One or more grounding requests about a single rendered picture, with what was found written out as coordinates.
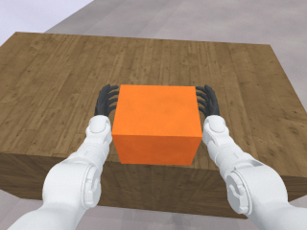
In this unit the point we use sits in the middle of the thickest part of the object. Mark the robot left upper arm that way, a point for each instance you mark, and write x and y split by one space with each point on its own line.
69 191

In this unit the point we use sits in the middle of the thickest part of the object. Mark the left robot forearm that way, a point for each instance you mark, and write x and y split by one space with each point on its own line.
95 147

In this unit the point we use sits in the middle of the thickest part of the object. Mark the carton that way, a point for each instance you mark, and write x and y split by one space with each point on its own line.
157 125

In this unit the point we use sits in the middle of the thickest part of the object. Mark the robot right upper arm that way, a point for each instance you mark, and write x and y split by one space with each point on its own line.
258 193

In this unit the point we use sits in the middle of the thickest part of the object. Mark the robot right hand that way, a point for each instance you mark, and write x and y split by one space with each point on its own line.
211 107

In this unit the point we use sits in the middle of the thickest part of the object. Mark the right robot forearm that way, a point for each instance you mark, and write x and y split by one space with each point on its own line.
222 149

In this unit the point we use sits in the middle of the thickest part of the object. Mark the robot left hand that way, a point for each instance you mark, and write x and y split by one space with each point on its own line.
102 107

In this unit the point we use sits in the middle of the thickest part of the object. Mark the pedestal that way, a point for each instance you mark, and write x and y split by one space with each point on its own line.
50 84

